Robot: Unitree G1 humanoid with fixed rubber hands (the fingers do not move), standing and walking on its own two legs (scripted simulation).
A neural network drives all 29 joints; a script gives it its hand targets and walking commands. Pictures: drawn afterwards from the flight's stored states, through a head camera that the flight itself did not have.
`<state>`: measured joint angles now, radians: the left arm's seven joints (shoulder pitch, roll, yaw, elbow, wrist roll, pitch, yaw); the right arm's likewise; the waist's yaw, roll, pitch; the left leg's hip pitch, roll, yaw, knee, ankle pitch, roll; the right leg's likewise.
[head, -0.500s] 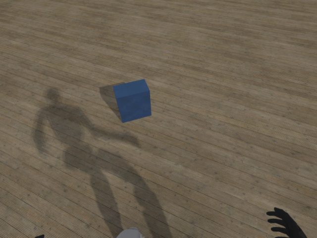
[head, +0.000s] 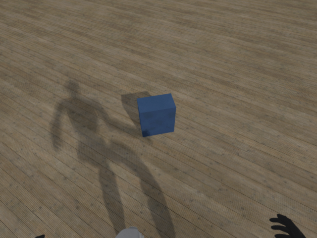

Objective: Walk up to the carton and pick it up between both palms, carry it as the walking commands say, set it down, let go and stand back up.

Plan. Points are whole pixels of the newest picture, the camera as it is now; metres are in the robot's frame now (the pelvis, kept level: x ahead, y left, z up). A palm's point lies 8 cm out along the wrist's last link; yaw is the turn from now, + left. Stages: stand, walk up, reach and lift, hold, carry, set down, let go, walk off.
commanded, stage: walk up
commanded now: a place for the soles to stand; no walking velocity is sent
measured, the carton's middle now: (156, 115) +0.99 +0.04 -0.60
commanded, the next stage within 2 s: none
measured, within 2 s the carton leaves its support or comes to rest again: neither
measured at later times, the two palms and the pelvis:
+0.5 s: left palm (21, 211) +0.21 +0.38 -0.08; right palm (256, 179) +0.29 -0.27 -0.06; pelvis +0.15 +0.05 +0.00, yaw +4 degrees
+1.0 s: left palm (31, 171) +0.32 +0.40 -0.07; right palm (238, 141) +0.42 -0.25 -0.06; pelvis +0.28 +0.07 +0.01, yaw +6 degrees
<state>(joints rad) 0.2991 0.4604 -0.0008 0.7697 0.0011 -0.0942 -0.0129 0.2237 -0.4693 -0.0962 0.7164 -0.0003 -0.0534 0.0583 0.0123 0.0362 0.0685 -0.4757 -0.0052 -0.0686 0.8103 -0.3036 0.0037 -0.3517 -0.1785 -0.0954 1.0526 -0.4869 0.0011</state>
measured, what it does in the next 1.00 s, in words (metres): walks ahead: right foot, then left foot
